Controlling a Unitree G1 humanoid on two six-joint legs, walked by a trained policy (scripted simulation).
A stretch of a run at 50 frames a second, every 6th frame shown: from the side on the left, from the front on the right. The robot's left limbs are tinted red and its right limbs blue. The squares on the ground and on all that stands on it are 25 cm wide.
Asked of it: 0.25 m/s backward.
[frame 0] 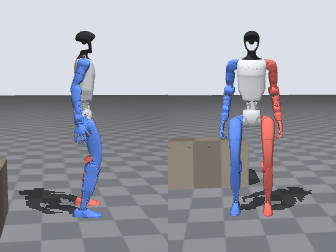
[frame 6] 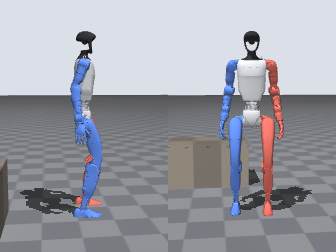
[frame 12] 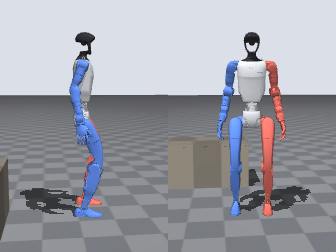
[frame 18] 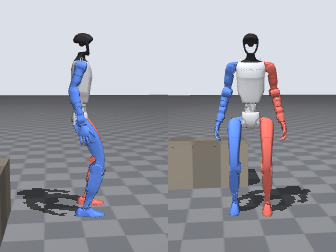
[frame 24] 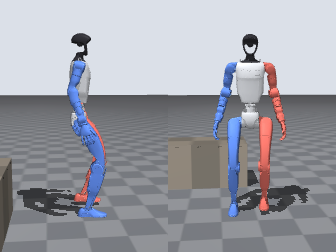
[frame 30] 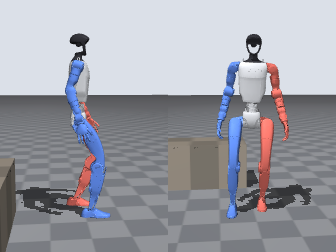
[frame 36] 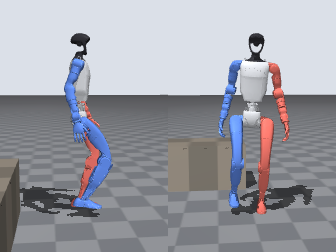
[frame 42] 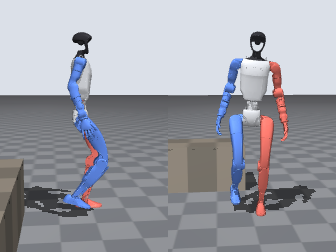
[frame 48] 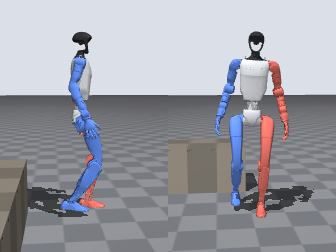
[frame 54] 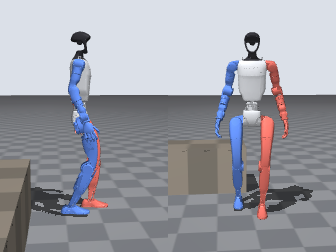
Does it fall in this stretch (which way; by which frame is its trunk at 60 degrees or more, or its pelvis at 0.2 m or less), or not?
no
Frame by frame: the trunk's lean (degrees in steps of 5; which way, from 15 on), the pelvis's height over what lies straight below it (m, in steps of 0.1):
0: 0, 0.8
6: 0, 0.8
12: 5, 0.8
18: 0, 0.8
24: 0, 0.8
30: 0, 0.8
36: 5, 0.8
42: 5, 0.8
48: 5, 0.8
54: 0, 0.8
